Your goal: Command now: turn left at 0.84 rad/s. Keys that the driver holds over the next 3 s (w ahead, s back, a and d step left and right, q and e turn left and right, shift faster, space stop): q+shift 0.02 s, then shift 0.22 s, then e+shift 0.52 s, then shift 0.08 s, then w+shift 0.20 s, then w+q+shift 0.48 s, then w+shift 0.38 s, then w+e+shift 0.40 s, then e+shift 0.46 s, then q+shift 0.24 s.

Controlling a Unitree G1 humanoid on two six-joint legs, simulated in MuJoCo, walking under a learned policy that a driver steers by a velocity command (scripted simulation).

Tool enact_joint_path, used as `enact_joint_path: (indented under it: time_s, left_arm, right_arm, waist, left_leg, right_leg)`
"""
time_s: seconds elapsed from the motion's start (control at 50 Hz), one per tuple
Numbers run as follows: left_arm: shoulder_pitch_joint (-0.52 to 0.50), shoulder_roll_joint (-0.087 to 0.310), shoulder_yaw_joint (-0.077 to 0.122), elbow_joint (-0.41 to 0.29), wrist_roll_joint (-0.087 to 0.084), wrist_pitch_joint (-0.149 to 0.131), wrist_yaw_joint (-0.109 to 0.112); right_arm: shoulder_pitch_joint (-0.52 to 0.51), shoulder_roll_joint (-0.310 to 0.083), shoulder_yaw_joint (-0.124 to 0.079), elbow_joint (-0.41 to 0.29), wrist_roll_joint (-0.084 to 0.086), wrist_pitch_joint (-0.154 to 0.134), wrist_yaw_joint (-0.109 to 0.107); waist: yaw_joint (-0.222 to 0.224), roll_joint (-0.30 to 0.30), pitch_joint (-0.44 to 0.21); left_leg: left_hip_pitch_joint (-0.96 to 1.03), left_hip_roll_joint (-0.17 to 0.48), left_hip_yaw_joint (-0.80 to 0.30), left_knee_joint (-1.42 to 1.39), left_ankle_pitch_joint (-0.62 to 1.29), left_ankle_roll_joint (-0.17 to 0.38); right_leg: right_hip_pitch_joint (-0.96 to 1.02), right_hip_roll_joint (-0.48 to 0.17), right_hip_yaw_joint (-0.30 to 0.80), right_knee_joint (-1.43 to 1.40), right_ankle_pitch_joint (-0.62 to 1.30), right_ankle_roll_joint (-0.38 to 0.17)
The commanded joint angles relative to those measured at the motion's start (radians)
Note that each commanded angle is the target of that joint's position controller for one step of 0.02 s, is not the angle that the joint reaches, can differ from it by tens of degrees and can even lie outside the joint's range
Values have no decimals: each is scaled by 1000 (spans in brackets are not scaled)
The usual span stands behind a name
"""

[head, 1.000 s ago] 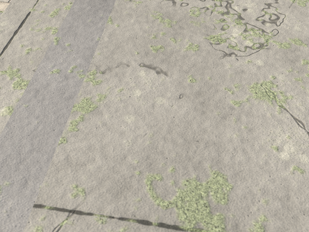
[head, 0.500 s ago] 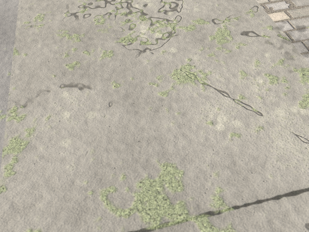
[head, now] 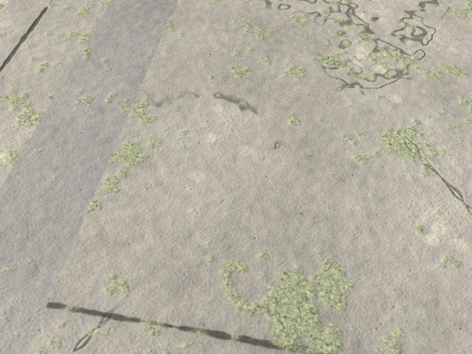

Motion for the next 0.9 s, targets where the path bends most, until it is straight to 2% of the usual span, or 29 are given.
enact_joint_path:
  time_s: [0.02, 0.04, 0.06, 0.08, 0.12, 0.16, 0.24, 0.3, 0.32, 0.34, 0.38, 0.42, 0.48, 0.54, 0.58, 0.6, 0.62, 0.64, 0.66, 0.68, 0.7, 0.72, 0.74, 0.76, 0.8, 0.84, 0.86, 0.88, 0.9]
  left_arm:
    - [-68, 65, 3, -127, -1, -3, 5]
    - [-45, 75, 6, -107, -11, -11, 5]
    - [-29, 91, 11, -96, -2, -13, 5]
    - [9, 96, 12, -74, 7, -9, 2]
    - [42, 85, 11, -60, 0, 3, -5]
    - [39, 72, 8, -59, -8, 14, -6]
    - [21, 72, 10, -52, -6, 25, -3]
    - [50, 32, -4, -11, -11, 26, -8]
    - [48, 23, -8, -2, -13, 26, -9]
    - [38, 32, -7, -2, -15, 25, -10]
    - [25, 67, 4, -13, -18, 21, -15]
    - [25, 71, 6, -22, -18, 15, -21]
    - [19, 48, 3, -40, -23, 12, -29]
    - [25, 35, 4, -61, -34, 13, -36]
    - [48, 28, 6, -71, -38, 10, -40]
    - [78, 24, 8, -71, -33, 3, -39]
    - [120, 58, 20, -70, -22, -8, -32]
    - [152, 196, 51, -86, -6, -22, -24]
    - [229, 255, 71, -70, -27, -18, -31]
    - [273, 195, 58, -52, -46, -17, -28]
    - [199, 220, 70, -85, -36, -9, -18]
    - [101, 167, 60, -103, -33, 6, -12]
    - [42, 141, 51, -123, -43, 12, -5]
    - [44, 130, 46, -125, -34, 16, -9]
    - [99, 146, 52, -115, -39, 9, -9]
    - [132, 148, 53, -105, -34, 2, -5]
    - [157, 143, 51, -99, -31, -1, -5]
    - [170, 136, 47, -95, -23, -4, -8]
    - [175, 126, 42, -93, -13, -9, -14]
  right_arm:
    - [159, -235, -66, -35, 11, -10, -23]
    - [72, -191, -52, -51, 9, -3, -32]
    - [20, -159, -40, -67, 16, -4, -39]
    - [4, -135, -30, -73, 14, -7, -41]
    - [37, -133, -24, -64, 15, -18, -38]
    - [60, -140, -23, -52, 12, -25, -39]
    - [82, -126, -10, -35, 1, -28, -49]
    - [51, -43, 31, -17, -15, -41, -60]
    - [49, -40, 38, -6, -23, -45, -64]
    - [49, -62, 34, 4, -28, -46, -68]
    - [62, -118, 17, 19, -24, -39, -74]
    - [71, -121, 12, 25, -16, -31, -78]
    - [56, -111, 8, 26, -17, -29, -83]
    - [30, -116, 0, 26, -18, -29, -82]
    - [7, -125, -6, 25, -13, -27, -80]
    - [-10, -130, -8, 24, -6, -26, -80]
    - [-15, -135, -11, 21, -3, -31, -79]
    - [-7, -91, 0, -17, -15, -32, -72]
    - [-79, -54, 13, -68, -25, -16, -82]
    - [-69, -71, 11, -37, -43, -5, -71]
    - [-33, -41, 26, -53, -18, -13, -73]
    - [-64, -91, 16, -41, -15, -21, -75]
    - [-82, -122, 6, -47, -20, -24, -70]
    - [-68, -124, 6, -32, -21, -22, -61]
    - [-38, -110, 9, -27, -15, -12, -47]
    - [-39, -92, 15, -34, -9, -6, -47]
    - [-34, -95, 17, -34, -17, -7, -43]
    - [-45, -97, 17, -33, -25, -8, -37]
    - [-72, -101, 16, -34, -33, -12, -30]
  waist:
    - [-61, 155, -106]
    - [-20, 122, -75]
    - [-4, 141, -86]
    - [4, 151, -122]
    - [4, 118, -163]
    - [-4, 120, -151]
    - [-25, 149, -113]
    - [-14, 134, -115]
    - [-19, 142, -103]
    - [-26, 155, -86]
    - [-33, 166, -62]
    - [-33, 140, -60]
    - [-31, 117, -73]
    - [-24, 135, -95]
    - [-7, 147, -115]
    - [21, 136, -129]
    - [57, 71, -151]
    - [42, -142, -172]
    - [72, -192, -171]
    - [52, 30, -122]
    - [43, -96, -160]
    - [13, -23, -76]
    - [0, -37, -77]
    - [-2, -19, -100]
    - [8, 15, -141]
    - [21, 2, -152]
    - [32, -15, -180]
    - [46, -46, -172]
    - [62, -74, -134]
  left_leg:
    - [277, 337, -523, -326, 395, 235]
    - [241, 270, -428, -332, 370, 188]
    - [238, 225, -378, -325, 419, 155]
    - [238, 198, -332, -309, 528, 143]
    - [250, 193, -302, -293, 648, 132]
    - [262, 192, -304, -301, 640, 124]
    - [276, 199, -334, -327, 552, 119]
    - [240, 203, -273, -357, 490, 106]
    - [210, 201, -250, -362, 464, 98]
    - [190, 204, -237, -356, 455, 98]
    - [208, 234, -243, -322, 505, 121]
    - [253, 276, -254, -292, 586, 152]
    - [297, 309, -237, -253, 688, 173]
    - [303, 310, -189, -209, 732, 153]
    - [286, 298, -140, -147, 728, 117]
    - [248, 275, -93, -76, 690, 80]
    - [150, 221, -32, 75, 582, 16]
    - [-112, 90, 56, 333, 63, -66]
    - [-296, -60, -40, 480, -387, -96]
    - [-315, 12, -112, 592, -336, -105]
    - [-343, -10, -121, 603, -291, -116]
    - [-365, 42, -139, 555, -174, -132]
    - [-338, 53, -138, 499, -117, -138]
    - [-306, 42, -119, 486, -93, -149]
    - [-295, 35, -102, 456, -59, -155]
    - [-294, 36, -93, 420, -47, -152]
    - [-282, 42, -86, 393, -37, -150]
    - [-291, 49, -87, 364, -25, -144]
    - [-318, 56, -90, 326, -5, -140]
  right_leg:
    - [-369, 48, 183, 335, -49, 17]
    - [-349, 24, 189, 293, 66, 13]
    - [-322, 22, 181, 274, 128, 13]
    - [-280, 33, 168, 293, 164, 17]
    - [-245, 47, 163, 303, 186, 22]
    - [-255, 49, 163, 272, 200, 24]
    - [-273, 52, 169, 179, 209, 21]
    - [-155, 44, 177, 21, 214, 13]
    - [-101, 54, 177, -33, 210, 5]
    - [-74, 74, 174, -56, 193, -4]
    - [-100, 99, 166, -41, 135, -21]
    - [-138, 90, 155, -22, 87, -30]
    - [-142, 80, 132, -31, 37, -39]
    - [-90, 91, 103, -101, 29, -54]
    - [-21, 110, 82, -208, 75, -71]
    - [54, 123, 83, -318, 164, -86]
    - [171, 93, 192, -452, 313, -122]
    - [335, -153, 556, -510, 695, -200]
    - [330, -287, 766, -499, 1028, -377]
    - [360, -215, 604, -406, 1262, -354]
    - [326, -216, 660, -455, 1029, -409]
    - [271, -131, 597, -506, 811, -349]
    - [255, -69, 549, -508, 760, -298]
    - [260, -35, 520, -491, 825, -269]
    - [303, -29, 489, -468, 922, -248]
    - [317, -29, 488, -459, 967, -234]
    - [315, -19, 506, -499, 743, -239]
    - [300, -11, 543, -555, 409, -248]
    - [276, -9, 592, -615, 99, -259]
Next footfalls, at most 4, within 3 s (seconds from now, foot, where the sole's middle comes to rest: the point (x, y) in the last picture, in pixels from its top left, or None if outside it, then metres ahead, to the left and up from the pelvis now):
0.62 right None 0.06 -0.10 -0.76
1.22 left None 0.30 0.04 -0.76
1.66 right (281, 254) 0.73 -0.16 -0.76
2.08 left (195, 152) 1.13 0.12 -0.76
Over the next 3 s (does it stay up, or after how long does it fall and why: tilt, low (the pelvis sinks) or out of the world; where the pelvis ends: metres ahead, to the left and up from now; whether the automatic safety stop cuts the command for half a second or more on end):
stays up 1.50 -0.02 0.01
